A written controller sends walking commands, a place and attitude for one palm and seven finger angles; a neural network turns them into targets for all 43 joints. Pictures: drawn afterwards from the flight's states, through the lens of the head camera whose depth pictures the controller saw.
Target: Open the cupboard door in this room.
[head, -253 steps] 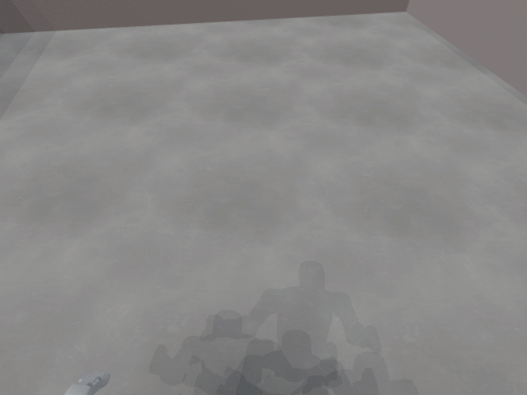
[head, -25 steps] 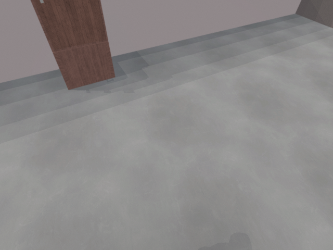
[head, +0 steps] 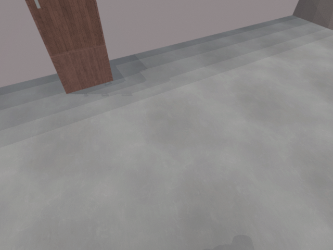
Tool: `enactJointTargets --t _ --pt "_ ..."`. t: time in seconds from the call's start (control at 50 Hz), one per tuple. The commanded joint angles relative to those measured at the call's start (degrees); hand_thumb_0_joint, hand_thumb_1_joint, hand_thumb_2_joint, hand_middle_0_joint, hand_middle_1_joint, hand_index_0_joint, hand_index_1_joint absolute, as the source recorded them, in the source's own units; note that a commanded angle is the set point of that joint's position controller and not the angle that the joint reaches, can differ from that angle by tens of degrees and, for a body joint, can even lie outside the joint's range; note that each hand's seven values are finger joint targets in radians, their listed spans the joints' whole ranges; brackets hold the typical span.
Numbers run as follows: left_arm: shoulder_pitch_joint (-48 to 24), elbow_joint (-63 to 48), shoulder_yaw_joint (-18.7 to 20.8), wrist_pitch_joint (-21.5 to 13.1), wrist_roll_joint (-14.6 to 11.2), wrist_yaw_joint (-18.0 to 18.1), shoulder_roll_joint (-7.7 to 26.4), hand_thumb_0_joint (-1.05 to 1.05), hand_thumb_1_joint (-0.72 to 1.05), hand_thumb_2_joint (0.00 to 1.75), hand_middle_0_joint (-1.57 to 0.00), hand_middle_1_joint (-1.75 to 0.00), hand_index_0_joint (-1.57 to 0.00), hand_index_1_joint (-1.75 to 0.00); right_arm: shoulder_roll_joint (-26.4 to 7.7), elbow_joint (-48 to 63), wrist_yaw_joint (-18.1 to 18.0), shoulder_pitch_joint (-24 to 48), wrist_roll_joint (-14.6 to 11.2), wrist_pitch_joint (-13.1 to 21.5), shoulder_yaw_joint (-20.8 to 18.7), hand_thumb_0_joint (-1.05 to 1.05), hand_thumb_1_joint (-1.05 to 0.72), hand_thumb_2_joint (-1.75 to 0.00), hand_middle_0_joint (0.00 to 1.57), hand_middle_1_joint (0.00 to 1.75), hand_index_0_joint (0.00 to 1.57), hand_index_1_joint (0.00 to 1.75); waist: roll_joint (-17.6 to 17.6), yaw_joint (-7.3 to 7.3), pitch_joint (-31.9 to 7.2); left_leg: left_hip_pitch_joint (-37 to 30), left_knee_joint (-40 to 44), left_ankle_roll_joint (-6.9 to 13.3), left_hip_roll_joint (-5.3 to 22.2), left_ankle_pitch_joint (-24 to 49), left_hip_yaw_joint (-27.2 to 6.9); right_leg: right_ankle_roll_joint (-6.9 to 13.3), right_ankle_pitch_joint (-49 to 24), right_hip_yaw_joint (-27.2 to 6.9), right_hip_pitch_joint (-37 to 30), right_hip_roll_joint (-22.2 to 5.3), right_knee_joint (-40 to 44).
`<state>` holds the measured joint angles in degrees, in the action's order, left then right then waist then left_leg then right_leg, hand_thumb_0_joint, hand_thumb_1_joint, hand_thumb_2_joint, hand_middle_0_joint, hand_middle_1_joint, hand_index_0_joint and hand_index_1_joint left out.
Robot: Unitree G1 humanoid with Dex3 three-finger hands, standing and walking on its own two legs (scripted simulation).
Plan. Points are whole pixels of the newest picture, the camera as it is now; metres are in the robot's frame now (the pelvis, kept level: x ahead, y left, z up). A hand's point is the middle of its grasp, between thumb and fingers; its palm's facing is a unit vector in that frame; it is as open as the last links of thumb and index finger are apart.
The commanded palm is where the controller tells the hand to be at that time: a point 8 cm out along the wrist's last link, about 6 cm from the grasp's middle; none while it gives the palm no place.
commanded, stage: stand and wait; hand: left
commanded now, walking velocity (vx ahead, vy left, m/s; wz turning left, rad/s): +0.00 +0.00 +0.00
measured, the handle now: out of the picture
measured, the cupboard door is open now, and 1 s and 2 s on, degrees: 0 0 0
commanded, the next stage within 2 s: turn or walk to find it in 0.06 s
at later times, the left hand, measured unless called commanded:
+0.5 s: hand out of the picture +0.01 +0.20 -0.20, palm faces +0.18 -0.97 -0.18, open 7.4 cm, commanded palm none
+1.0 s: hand out of the picture -0.01 +0.17 -0.14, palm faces +0.37 -0.88 -0.29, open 7.4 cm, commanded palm none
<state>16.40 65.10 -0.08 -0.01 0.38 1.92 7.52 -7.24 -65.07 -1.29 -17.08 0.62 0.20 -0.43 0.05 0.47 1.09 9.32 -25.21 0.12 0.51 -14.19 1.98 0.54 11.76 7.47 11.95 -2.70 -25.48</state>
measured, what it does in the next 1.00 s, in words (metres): steps on the spot, turning left: right foot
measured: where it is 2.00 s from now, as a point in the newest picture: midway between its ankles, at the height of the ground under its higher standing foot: outside the picture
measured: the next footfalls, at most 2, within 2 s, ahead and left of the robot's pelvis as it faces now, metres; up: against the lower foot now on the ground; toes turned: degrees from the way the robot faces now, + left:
right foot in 0.84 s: +0.04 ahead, -0.13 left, +0.00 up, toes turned +17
left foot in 1.32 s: -0.08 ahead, +0.08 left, +0.00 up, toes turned +37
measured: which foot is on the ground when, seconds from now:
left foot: down 0.00-0.86, up 0.88-1.00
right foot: down 0.00-0.46, up 0.48-0.82, down 0.84-1.00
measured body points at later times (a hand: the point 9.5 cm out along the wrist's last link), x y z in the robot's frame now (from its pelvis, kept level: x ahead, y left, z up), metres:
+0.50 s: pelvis -0.01 +0.02 -0.02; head +0.01 +0.04 +0.43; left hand +0.00 +0.25 -0.18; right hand +0.02 -0.22 -0.16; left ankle -0.01 +0.11 -0.74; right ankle +0.01 -0.11 -0.72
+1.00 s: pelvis -0.02 -0.05 +0.00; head +0.01 -0.08 +0.45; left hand -0.03 +0.21 -0.12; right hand +0.12 -0.28 -0.16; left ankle -0.07 +0.09 -0.66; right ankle +0.00 -0.15 -0.74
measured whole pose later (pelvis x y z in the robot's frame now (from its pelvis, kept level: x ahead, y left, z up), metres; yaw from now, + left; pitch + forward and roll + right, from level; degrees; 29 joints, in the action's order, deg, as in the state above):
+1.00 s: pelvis -0.02 -0.05 +0.00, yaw +22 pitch -1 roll +2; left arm 11.0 53.2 1.7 1.0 0.8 1.4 9.7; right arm -15.7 -56.0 0.8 -13.2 1.5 -4.1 -5.9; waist 3.4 -1.9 2.4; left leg 29.5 -63.0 -2.4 -1.9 -21.2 -3.5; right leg 1.2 17.3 4.6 10.9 -2.4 -28.7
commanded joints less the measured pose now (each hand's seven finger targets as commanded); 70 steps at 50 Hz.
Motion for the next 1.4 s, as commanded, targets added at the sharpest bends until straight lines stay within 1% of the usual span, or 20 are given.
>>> enactJointTargets --t 0.0,0.16,0.36,0.4,0.44,0.48,0.56,0.68,0.78,0.8,0.84,0.86,0.88,0.96,1.22,1.26,1.28,1.3,1.32,1.38 --pt "3.9 -1.0 1.0 -0.9 0.2 0.3 5.4 0.0 0.9 0.9 -0.2 -0.3 -0.2 -0.3 -4.6 0.7 -0.7 -4.4 0.0 0.7 -0.6 0.0 -0.9 -0.9 0.2 0.3 0.2 0.3 0.1 -0.01 3.4 4.2 6.1 1.2 5.0 5.3 -4.4 0.0 -0.7 -6.6 -1.3 -5.4 6.4" --pt "3.3 -2.2 2.4 -0.2 0.2 0.7 6.7 0.0 0.9 0.9 -0.2 -0.3 -0.2 -0.3 -5.2 1.9 -0.4 -3.5 0.1 -0.3 -1.2 0.0 -0.9 -0.9 0.2 0.3 0.2 0.3 -1.4 0.28 3.9 9.4 1.7 0.8 4.3 5.8 -4.2 0.3 1.4 -5.2 -2.5 -7.5 4.1" --pt "-2.5 -7.8 5.0 0.7 1.2 0.7 10.5 0.0 0.9 0.9 -0.2 -0.3 -0.2 -0.3 -5.1 5.7 0.7 -3.2 0.5 -1.8 -3.1 0.0 -0.9 -0.9 0.2 0.3 0.2 0.3 -5.7 -0.82 1.2 9.4 -13.3 -0.2 4.4 -6.0 0.5 5.3 8.9 -5.6 5.1 -17.8 5.9" --pt "-3.7 -8.9 5.1 1.2 0.9 0.3 9.7 0.0 0.9 0.9 -0.2 -0.3 -0.2 -0.3 -6.9 6.3 0.9 -4.1 0.7 -1.4 -3.4 0.0 -0.9 -0.9 0.2 0.3 0.2 0.3 3.6 -1.66 1.6 8.3 -3.2 1.8 7.6 1.6 -7.7 0.9 11.2 0.5 8.9 -11.7 -3.6" --pt "-7.6 -11.4 4.5 1.7 0.6 0.2 6.9 0.0 0.9 0.9 -0.2 -0.3 -0.2 -0.3 -11.8 6.9 0.1 -5.1 1.4 -0.7 -4.3 0.0 -0.9 -0.9 0.2 0.3 0.2 0.3 18.9 -3.4 5.3 10.6 12.5 8.9 17.4 6.1 -29.8 -2.9 19.0 1.2 14.5 -0.3 -25.8" --pt "-7.1 -11.4 4.6 1.7 0.9 0.0 7.1 0.0 0.9 0.9 -0.2 -0.3 -0.2 -0.3 -12.1 7.2 -0.9 -4.5 1.0 0.0 -4.2 0.0 -0.9 -0.9 0.2 0.3 0.2 0.3 13.8 -2.1 2.6 6.2 10.5 11.1 16.7 14.7 -28.4 -2.2 18.5 -5.7 18.3 -1.6 -35.5" --pt "-7.2 -11.7 4.4 1.1 0.6 -0.5 7.0 0.0 0.9 0.9 -0.2 -0.3 -0.2 -0.3 -12.7 8.8 -1.1 -1.8 0.9 0.2 -4.4 0.0 -0.9 -0.9 0.2 0.3 0.2 0.3 6.0 -1.43 -3.6 -2.0 6.1 10.2 12.6 22.9 -21.6 -3.7 13.6 -7.1 18.7 -0.7 -35.7" --pt "-10.7 -14.8 3.9 1.2 0.0 -0.3 7.0 0.0 0.9 0.9 -0.2 -0.3 -0.2 -0.3 -14.2 10.0 -0.6 -2.5 1.2 -0.6 -5.3 0.0 -0.9 -0.9 0.2 0.3 0.2 0.3 8.4 -3.12 -4.9 -4.4 4.6 10.8 11.8 27.2 -24.1 -4.5 15.6 -7.6 14.5 1.1 -22.5" --pt "-3.9 -13.8 4.4 0.7 -0.2 0.0 8.9 0.0 0.9 0.9 -0.2 -0.3 -0.2 -0.3 -14.9 12.3 0.4 2.2 0.8 -1.4 -6.0 0.0 -0.9 -0.9 0.2 0.3 0.2 0.3 8.4 0.15 -5.8 5.9 1.2 6.3 7.1 18.3 -22.7 -3.9 2.8 -5.7 -2.6 2.6 -0.6" --pt "-2.3 -13.5 4.8 0.4 0.1 0.2 10.8 0.0 0.9 0.9 -0.2 -0.3 -0.2 -0.3 -13.4 12.9 0.7 2.4 0.4 -1.5 -6.0 0.0 -0.9 -0.9 0.2 0.3 0.2 0.3 4.5 0.73 -6.0 12.4 -1.4 3.7 4.5 10.5 -20.6 -3.3 -0.6 -7.9 -9.8 -0.4 5.1" --pt "-2.1 -14.7 6.2 0.0 1.2 0.6 19.0 0.0 0.9 0.9 -0.2 -0.3 -0.2 -0.3 -9.7 15.5 0.9 4.7 0.5 -1.7 -5.5 0.0 -0.9 -0.9 0.2 0.3 0.2 0.3 -17.1 2.12 -2.1 27.1 -24.3 -2.1 -5.3 -17.3 -6.1 5.8 -0.2 -30.3 -9.1 -23.8 11.9" --pt "-3.8 -15.8 5.6 0.3 0.9 0.5 17.8 0.0 0.9 0.9 -0.2 -0.3 -0.2 -0.3 -11.8 15.4 1.2 5.6 1.0 -2.3 -6.1 0.0 -0.9 -0.9 0.2 0.3 0.2 0.3 -11.0 1.44 -0.1 24.2 -33.4 -1.6 -2.7 -17.1 -8.0 8.0 1.2 -26.8 -0.3 -23.9 12.0" --pt "-7.4 -16.6 5.5 -0.2 0.8 0.6 15.0 0.0 0.9 0.9 -0.2 -0.3 -0.2 -0.3 -11.9 14.0 1.4 4.2 1.3 -3.3 -6.2 0.0 -0.9 -0.9 0.2 0.3 0.2 0.3 -13.8 -0.7 2.4 23.8 -38.0 -1.6 -1.3 -13.2 -9.2 6.6 5.2 -23.8 3.7 -19.9 13.8" --pt "-8.2 -16.6 4.1 -0.8 0.6 0.0 11.8 0.0 0.9 0.9 -0.2 -0.3 -0.2 -0.3 -10.8 11.2 2.2 1.6 0.8 -3.6 -5.7 0.0 -0.9 -0.9 0.2 0.3 0.2 0.3 -9.8 -2.72 4.0 23.4 -44.7 -3.3 -0.6 -4.6 -5.0 4.1 -8.6 -10.2 1.5 -12.4 9.2" --pt "3.5 -11.5 5.2 -0.3 1.6 0.2 16.5 0.0 0.9 0.9 -0.2 -0.3 -0.2 -0.3 -9.7 13.3 1.7 10.6 -0.4 -2.1 -3.3 0.0 -0.9 -0.9 0.2 0.3 0.2 0.3 -12.0 2.1 -3.8 12.1 -13.1 -3.0 0.2 -10.8 2.4 6.8 -34.7 -6.6 -11.4 -17.2 -1.9" --pt "1.9 -11.3 5.2 0.0 1.0 0.0 16.5 0.0 0.9 0.9 -0.2 -0.3 -0.2 -0.3 -10.7 12.3 1.6 7.0 -0.2 -1.6 -3.4 0.0 -0.9 -0.9 0.2 0.3 0.2 0.3 -11.3 -0.34 -4.9 3.5 -1.5 -2.1 0.0 0.2 3.2 3.0 -30.1 -2.5 -7.4 -15.2 -6.5" --pt "1.6 -11.9 5.1 0.2 0.4 -0.1 15.2 0.0 0.9 0.9 -0.2 -0.3 -0.2 -0.3 -13.7 11.6 1.6 3.8 0.0 -0.9 -4.0 0.0 -0.9 -0.9 0.2 0.3 0.2 0.3 -4.1 -2.18 -7.4 -6.1 3.8 -0.7 4.0 12.0 -0.4 0.0 -21.8 0.5 -1.1 -13.1 -13.9" --pt "1.9 -13.7 4.4 0.5 0.0 -0.4 11.6 0.0 0.9 0.9 -0.2 -0.3 -0.2 -0.3 -19.6 11.5 1.4 1.7 0.5 -0.5 -5.3 0.0 -0.9 -0.9 0.2 0.3 0.2 0.3 13.6 -3.04 -8.4 -16.0 3.6 5.9 18.8 34.7 -18.9 -4.2 10.8 2.8 15.7 -5.6 -25.1" --pt "-1.0 -14.9 3.3 1.2 0.5 0.0 10.6 0.0 0.9 0.9 -0.2 -0.3 -0.2 -0.3 -21.7 10.7 1.2 -1.0 -0.2 -1.1 -5.7 0.0 -0.9 -0.9 0.2 0.3 0.2 0.3 15.1 -4.13 -7.7 -12.6 3.1 10.4 23.6 46.9 -20.2 -4.7 26.6 -1.9 17.1 -4.0 -32.0" --pt "-4.6 -13.3 4.2 2.1 0.6 -0.2 11.7 0.0 0.9 0.9 -0.2 -0.3 -0.2 -0.3 -16.7 11.5 -0.1 5.2 0.4 -1.0 -4.5 0.0 -0.9 -0.9 0.2 0.3 0.2 0.3 11.6 -2.43 -0.3 -4.4 4.4 10.5 16.9 37.8 -15.0 -4.8 18.2 -6.3 18.7 -4.8 -38.2"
